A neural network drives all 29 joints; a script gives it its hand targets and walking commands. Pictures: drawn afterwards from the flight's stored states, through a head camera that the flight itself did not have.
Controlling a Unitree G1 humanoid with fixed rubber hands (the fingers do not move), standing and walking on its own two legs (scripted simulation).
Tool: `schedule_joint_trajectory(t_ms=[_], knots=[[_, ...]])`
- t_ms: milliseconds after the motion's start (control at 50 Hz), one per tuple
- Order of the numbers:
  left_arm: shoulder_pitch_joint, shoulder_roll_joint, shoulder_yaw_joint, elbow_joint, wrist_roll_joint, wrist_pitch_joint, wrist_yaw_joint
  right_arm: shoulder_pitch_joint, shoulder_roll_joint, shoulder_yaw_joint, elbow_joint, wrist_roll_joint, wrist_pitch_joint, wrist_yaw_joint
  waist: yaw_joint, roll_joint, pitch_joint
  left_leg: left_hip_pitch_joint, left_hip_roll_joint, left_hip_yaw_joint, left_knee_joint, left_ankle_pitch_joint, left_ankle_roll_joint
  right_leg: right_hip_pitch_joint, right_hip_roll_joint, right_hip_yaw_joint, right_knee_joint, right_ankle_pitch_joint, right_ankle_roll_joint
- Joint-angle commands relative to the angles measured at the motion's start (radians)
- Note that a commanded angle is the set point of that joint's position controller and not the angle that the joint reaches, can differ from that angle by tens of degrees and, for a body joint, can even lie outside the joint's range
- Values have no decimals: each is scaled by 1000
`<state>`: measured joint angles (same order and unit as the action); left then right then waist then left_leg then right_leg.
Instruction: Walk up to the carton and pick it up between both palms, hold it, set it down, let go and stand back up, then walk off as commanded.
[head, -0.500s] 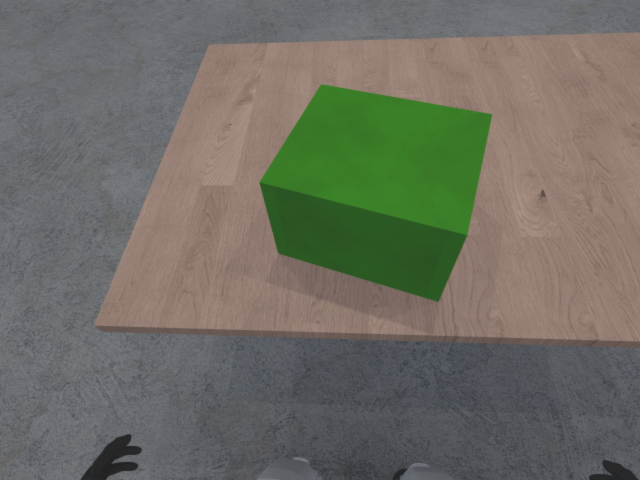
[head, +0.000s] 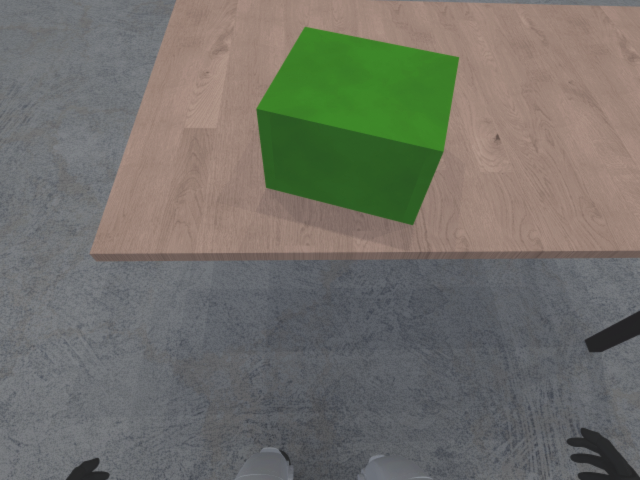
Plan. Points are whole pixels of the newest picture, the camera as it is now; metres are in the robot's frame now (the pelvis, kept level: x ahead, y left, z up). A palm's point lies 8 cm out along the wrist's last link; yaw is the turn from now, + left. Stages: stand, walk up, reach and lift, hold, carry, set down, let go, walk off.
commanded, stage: walk off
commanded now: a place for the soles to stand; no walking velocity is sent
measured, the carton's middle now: (358, 125) +0.64 -0.03 +0.01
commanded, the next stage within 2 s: stand in 1.40 s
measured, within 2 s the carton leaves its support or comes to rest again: neither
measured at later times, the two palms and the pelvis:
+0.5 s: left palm out of the picture -0.01 +0.25 -0.07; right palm out of the picture -0.04 -0.38 -0.12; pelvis -0.13 -0.06 +0.00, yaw +4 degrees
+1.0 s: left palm out of the picture -0.26 +0.29 -0.11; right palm out of the picture -0.14 -0.36 -0.07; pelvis -0.29 -0.05 +0.00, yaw +3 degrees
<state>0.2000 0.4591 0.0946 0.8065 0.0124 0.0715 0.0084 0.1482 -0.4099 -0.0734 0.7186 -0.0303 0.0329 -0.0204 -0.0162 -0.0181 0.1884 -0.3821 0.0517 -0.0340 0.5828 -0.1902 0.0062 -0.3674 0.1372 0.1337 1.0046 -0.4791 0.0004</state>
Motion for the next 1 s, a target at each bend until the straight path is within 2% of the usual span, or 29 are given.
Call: schedule_joint_trajectory(t_ms=[0, 60, 80, 100, 120, 140, 160, 180, 200, 220, 260, 300, 340, 500, 540, 600, 640, 660, 680, 700, 720, 740, 760, 780, 800, 880, 940, 960, 980], knots=[[53, 134, 36, -56, 5, -18, -2, 25, -250, -72, -44, -3, 0, -4, -23, 240, -228, 209, 197, -261, -172, 30, 195, -15, -37, -60, -133, -22, -10], [119, 129, 41, -26, 11, -19, -7, -19, -258, -72, -51, 1, 17, 4, 9, 242, -245, 112, 165, -224, -144, -50, 155, 138, -61, -126, -372, 26, -32], [139, 121, 45, -20, 15, -24, -7, -21, -251, -72, -46, 3, 23, 5, 25, 225, -226, 59, 129, -194, -89, -87, 121, 180, -77, -117, -498, 93, -48], [139, 141, 46, -27, 21, -30, -8, -10, -224, -67, -38, 6, 28, 4, 24, 99, -198, -12, 47, -139, 39, -174, 85, 188, -125, -15, -599, 105, -72], [103, 190, 48, -56, 33, -38, -1, -4, -182, -55, -43, 17, 29, 3, 23, -90, -163, -131, -104, -59, 251, -309, 54, 158, -287, 265, -715, 86, -129], [45, 259, 54, -99, 44, -49, 4, 7, -167, -52, -38, 27, 29, -6, 13, -116, -146, -163, -190, -128, 456, -423, 11, 65, -455, 421, -716, 240, -181], [-5, 287, 73, -106, 42, -43, 5, -5, -189, -54, -31, 18, 27, -20, 42, -136, -129, -90, -201, -205, 597, -466, 25, -88, -521, 482, -713, 318, -261], [-67, 249, 59, -125, 36, -51, 15, 11, -191, -55, -9, 19, 23, -21, 22, -108, -74, -78, -186, -234, 667, -401, 19, -119, -474, 400, -683, 321, -254], [-100, 199, 45, -141, 27, -61, 24, 41, -196, -51, 19, 32, 20, -17, 1, -78, -79, -101, -203, -234, 693, -320, 10, -22, -377, 243, -634, 439, -211], [-123, 166, 43, -147, 26, -61, 21, 93, -199, -52, 34, 36, 20, -15, -21, -104, -115, -131, -226, -208, 715, -278, -7, 76, -313, 132, -597, 519, -178], [-79, 153, 52, -169, 23, -57, 23, 92, -201, -48, 11, 29, 15, -12, 8, -137, -134, -178, -228, -169, 731, -279, -30, 155, -326, 134, -573, 552, -209], [-16, 139, 54, -166, 16, -55, 27, 80, -192, -43, -7, 20, 8, -8, 35, -108, -168, -208, -229, -148, 653, -295, -44, 283, -344, 141, -548, 593, -213], [37, 128, 56, -169, 12, -53, 29, 63, -180, -38, -32, 22, 5, -7, 70, -137, -190, -227, -212, -135, 553, -313, -47, 395, -355, 153, -521, 611, -209], [2, 149, 65, -184, 8, -40, 19, 162, -179, -41, -15, 19, 14, 12, 50, -164, -192, -45, -142, -78, 294, -307, -9, 293, -411, 185, -534, 617, -228], [-22, 161, 66, -191, 8, -36, 16, 194, -189, -44, 1, 17, 17, 19, 31, -152, -208, 42, -140, -48, 260, -298, 4, 205, -398, 167, -562, 542, -209], [-83, 175, 75, -195, 15, -26, 8, 263, -190, -45, 26, 15, 19, 32, -5, -177, -196, 140, -123, -1, 115, -232, 25, 61, -362, 141, -593, 282, -171], [-86, 154, 69, -194, 7, -9, 6, 294, -185, -50, 47, 6, 16, 34, -23, -114, -225, 243, -125, 14, -56, -151, 51, -11, -293, 98, -536, 71, -114], [-78, 121, 64, -181, -6, -6, 7, 258, -209, -56, 30, -11, 9, 30, -29, 33, -194, 191, -45, -159, -176, -227, 94, -71, -176, 70, -379, -51, -76], [-60, 88, 63, -194, -19, -3, 11, 192, -286, -61, -14, -23, 1, 26, -18, 246, -167, 107, 227, -548, -289, -173, 204, -163, 31, -13, -45, -135, -17], [-76, 136, 72, -183, -12, -4, 26, 130, -330, -67, -22, -17, 1, 17, -29, 200, -94, -94, 352, -634, -336, -196, 283, -103, 35, 62, 171, -154, -20], [-49, 153, 67, -156, -9, -7, 28, 59, -316, -62, -40, -22, -3, 9, 0, 173, -68, -153, 335, -589, -326, -157, 286, -60, 32, 118, 242, -105, -27], [1, 160, 63, -120, -10, -6, 26, -24, -279, -52, -43, -35, -9, 1, 56, 114, -45, -124, 248, -447, -279, -120, 237, -94, 48, 125, 302, -22, -26], [59, 149, 62, -93, -14, -9, 22, -84, -254, -45, -56, -40, -17, -7, 90, 115, -40, -70, 191, -331, -225, -78, 197, -138, 45, 108, 331, 32, -29], [102, 150, 63, -81, -12, -15, 19, -88, -237, -44, -52, -35, -18, -11, 80, 146, -80, 19, 161, -268, -206, -53, 171, -148, 47, 97, 336, 63, -19], [114, 139, 62, -91, -14, -22, 15, -67, -227, -43, -60, -28, -18, -11, 69, 175, -94, 78, 164, -253, -177, 30, 182, -151, 54, 80, 331, 40, -9], [67, 137, 47, -106, -12, -41, 21, 37, -208, -52, -50, -12, -10, -5, -5, 191, -141, 241, 172, -261, -158, 144, 199, -157, 39, 25, 185, -29, 12], [89, 131, 39, -86, -16, -43, 18, 39, -206, -61, -56, -10, 5, 7, -23, 264, -173, 271, 137, -238, -183, -3, 187, -80, 4, -50, -31, -41, 10], [100, 120, 39, -75, -17, -44, 17, 37, -202, -64, -57, -11, 12, 12, -25, 320, -186, 282, 139, -243, -189, -18, 186, -54, -18, -69, -114, -51, 8], [121, 117, 38, -63, -14, -43, 16, 21, -206, -68, -63, -6, 19, 12, -16, 313, -192, 256, 154, -255, -193, -40, 183, -1, -43, -88, -210, -50, -2]])
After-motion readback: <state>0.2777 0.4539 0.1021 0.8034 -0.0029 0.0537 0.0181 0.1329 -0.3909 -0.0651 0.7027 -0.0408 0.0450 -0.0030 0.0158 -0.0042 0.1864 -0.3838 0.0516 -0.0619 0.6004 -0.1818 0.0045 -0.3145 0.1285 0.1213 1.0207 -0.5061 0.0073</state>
